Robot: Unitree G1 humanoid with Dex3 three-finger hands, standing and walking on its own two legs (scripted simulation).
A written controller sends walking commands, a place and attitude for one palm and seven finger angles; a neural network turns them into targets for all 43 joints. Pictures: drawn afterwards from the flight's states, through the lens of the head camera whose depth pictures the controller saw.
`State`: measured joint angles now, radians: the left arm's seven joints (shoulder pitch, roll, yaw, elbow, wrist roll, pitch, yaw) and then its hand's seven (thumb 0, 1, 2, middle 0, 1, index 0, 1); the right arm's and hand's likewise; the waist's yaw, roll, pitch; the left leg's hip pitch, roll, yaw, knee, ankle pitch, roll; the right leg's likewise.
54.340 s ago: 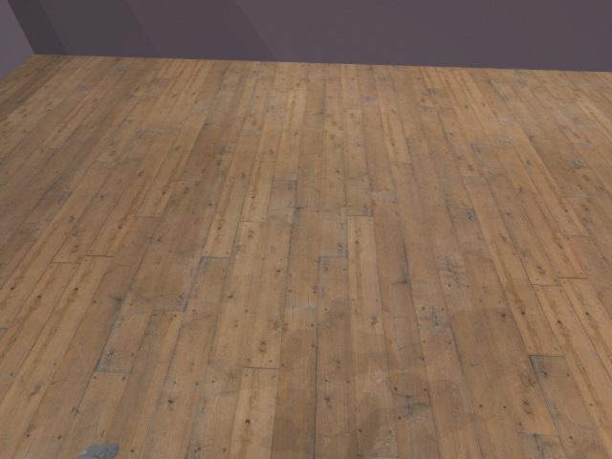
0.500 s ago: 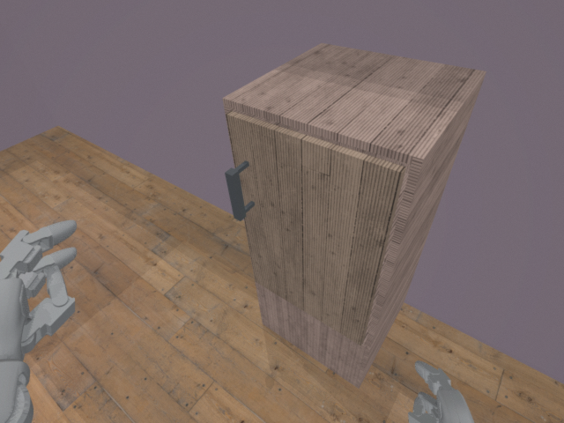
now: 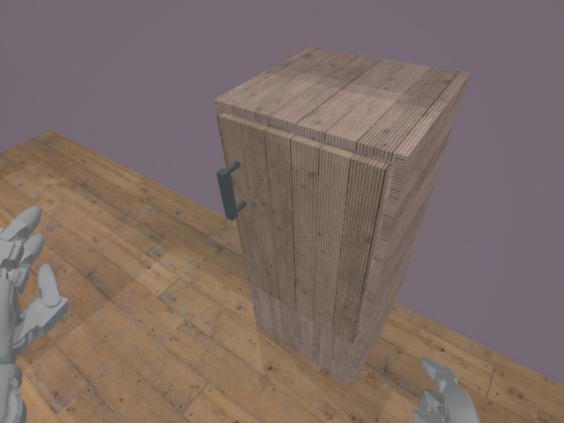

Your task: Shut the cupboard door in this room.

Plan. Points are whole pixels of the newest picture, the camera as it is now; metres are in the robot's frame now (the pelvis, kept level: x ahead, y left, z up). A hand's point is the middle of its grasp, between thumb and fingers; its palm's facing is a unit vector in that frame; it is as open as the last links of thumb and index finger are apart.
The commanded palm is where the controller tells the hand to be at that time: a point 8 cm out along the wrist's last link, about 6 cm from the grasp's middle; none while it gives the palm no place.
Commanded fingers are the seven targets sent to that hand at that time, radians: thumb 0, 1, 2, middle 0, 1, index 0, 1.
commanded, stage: step back with the hand held close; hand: left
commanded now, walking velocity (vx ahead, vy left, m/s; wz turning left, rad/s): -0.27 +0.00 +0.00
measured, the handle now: (233, 190) +0.61 +0.20 -0.02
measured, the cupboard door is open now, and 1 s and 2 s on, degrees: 0 0 0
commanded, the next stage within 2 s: stop stepping back and stand still in 1.40 s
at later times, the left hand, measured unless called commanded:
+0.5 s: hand (19, 332) +0.15 +0.29 +0.16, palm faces +0.41 -0.77 -0.49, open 7.4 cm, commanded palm +0.09 +0.33 +0.17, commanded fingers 0.00 0.90 0.90 -0.20 -0.30 -0.20 -0.30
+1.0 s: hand out of the picture +0.08 +0.30 +0.17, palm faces +0.48 -0.73 -0.48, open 7.5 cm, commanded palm +0.01 +0.33 +0.17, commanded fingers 0.00 0.90 0.90 -0.20 -0.30 -0.20 -0.30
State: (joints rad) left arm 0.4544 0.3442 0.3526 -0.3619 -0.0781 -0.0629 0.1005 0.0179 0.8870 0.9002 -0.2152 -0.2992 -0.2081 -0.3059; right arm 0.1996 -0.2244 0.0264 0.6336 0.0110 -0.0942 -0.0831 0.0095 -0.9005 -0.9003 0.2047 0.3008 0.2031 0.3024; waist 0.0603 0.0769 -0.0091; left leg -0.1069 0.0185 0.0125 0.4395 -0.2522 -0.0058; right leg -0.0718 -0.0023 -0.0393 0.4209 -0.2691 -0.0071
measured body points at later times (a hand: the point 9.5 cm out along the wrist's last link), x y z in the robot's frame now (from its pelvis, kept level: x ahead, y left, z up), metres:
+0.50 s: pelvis -0.05 +0.03 -0.01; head -0.05 +0.02 +0.44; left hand +0.12 +0.33 +0.19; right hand +0.13 -0.21 -0.08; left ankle +0.00 +0.12 -0.74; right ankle -0.02 -0.11 -0.74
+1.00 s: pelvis -0.11 +0.02 -0.02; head -0.11 +0.04 +0.43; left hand +0.05 +0.34 +0.19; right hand +0.05 -0.22 -0.10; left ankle +0.00 +0.13 -0.74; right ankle -0.03 -0.11 -0.74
